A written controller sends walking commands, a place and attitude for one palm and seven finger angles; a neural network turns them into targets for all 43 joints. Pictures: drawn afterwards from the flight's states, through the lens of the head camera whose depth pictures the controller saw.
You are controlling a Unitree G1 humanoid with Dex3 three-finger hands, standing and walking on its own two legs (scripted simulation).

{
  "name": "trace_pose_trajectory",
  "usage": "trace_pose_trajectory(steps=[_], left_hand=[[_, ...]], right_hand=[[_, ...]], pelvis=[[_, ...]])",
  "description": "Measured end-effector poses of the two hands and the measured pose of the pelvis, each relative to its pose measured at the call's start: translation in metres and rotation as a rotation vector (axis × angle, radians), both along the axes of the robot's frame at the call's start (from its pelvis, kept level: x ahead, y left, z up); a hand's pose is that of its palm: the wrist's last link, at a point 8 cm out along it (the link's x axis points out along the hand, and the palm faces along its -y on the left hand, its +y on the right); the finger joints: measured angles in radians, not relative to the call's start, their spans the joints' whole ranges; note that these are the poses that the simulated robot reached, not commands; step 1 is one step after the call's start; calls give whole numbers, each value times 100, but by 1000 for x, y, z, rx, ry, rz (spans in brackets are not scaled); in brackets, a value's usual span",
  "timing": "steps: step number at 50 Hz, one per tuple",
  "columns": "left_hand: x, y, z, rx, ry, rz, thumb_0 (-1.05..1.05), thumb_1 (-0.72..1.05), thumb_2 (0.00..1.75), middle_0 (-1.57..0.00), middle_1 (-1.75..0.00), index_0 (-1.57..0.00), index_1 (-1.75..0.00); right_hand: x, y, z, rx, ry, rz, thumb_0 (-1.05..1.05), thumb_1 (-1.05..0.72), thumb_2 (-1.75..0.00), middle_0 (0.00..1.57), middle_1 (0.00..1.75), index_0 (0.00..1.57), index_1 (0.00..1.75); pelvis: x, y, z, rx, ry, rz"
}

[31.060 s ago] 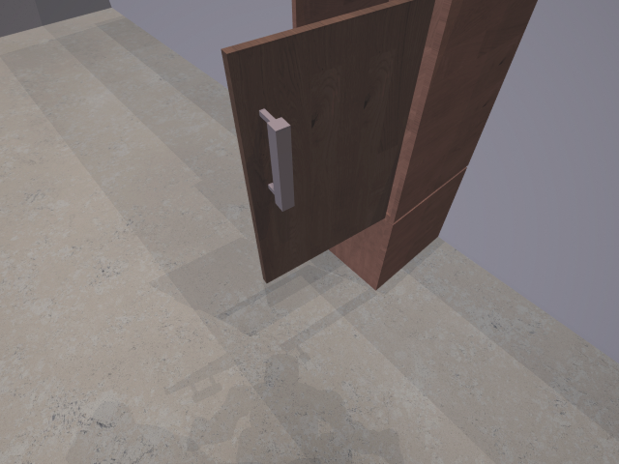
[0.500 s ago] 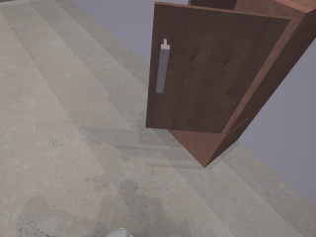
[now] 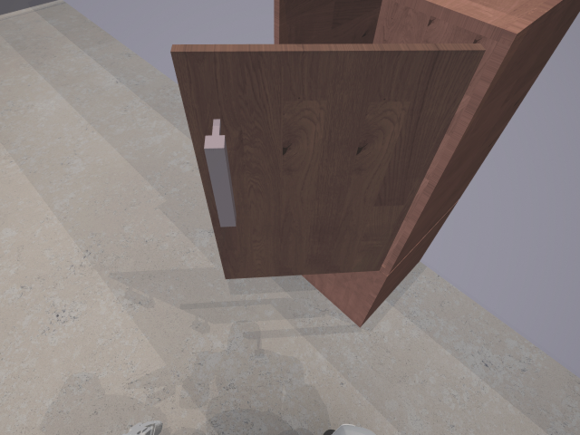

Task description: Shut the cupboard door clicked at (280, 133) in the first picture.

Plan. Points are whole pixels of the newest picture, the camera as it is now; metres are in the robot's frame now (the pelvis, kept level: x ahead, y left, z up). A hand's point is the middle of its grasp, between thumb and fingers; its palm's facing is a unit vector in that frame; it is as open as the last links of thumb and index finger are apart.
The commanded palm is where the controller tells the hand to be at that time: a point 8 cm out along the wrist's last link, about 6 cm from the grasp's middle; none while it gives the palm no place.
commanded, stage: come to a stop and stand still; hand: left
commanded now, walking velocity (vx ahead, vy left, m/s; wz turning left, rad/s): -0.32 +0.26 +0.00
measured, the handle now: (223, 176) +0.48 +0.11 +0.06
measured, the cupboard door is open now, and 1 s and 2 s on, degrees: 50 50 50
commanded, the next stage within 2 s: look again from close up in 1.06 s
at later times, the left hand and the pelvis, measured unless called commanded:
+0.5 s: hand out of the picture +0.03 +0.25 -0.18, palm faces +0.03 -0.96 -0.28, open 7.3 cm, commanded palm none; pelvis -0.02 +0.04 -0.02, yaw -1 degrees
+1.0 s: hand out of the picture -0.02 +0.27 -0.17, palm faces -0.01 -0.97 -0.23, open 7.3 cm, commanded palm none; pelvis -0.05 +0.08 +0.00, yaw -1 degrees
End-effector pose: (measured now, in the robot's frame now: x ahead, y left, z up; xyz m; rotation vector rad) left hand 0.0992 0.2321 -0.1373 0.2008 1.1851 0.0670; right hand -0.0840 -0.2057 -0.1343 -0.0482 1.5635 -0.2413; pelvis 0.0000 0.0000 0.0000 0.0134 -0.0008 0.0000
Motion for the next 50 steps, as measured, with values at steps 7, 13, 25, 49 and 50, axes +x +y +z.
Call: trace_pose_trajectory(steps=[7,13,25,49,50], left_hand=[[12,-31,1,14,-3,33,-1,93,90,-20,-30,-20,-30],[-2,-10,6,36,-28,75,-1,93,90,-20,-30,-20,-30],[-76,68,-7,88,12,93,0,91,90,-20,-30,-20,-30],[-125,90,0,39,73,67,0,91,90,-20,-30,-20,-30],[-124,90,1,41,72,63,0,91,90,-20,-30,-20,-30]], right_hand=[[63,-39,-18,-20,-53,36,0,-91,-90,20,30,20,30],[134,-52,-6,-72,-231,136,0,-91,-90,19,30,20,30],[185,-8,18,-127,-556,235,0,-91,-90,19,30,20,30],[45,38,3,-97,-281,122,0,-92,-90,20,30,20,30],[42,37,3,-98,-276,119,0,-92,-90,20,30,20,30]], pelvis=[[10,-12,-3,0,-10,5],[-1,-5,0,1,-8,19],[-22,37,-17,-3,-43,-12],[-52,83,0,-9,-43,-17],[-53,83,0,-9,-45,-18]])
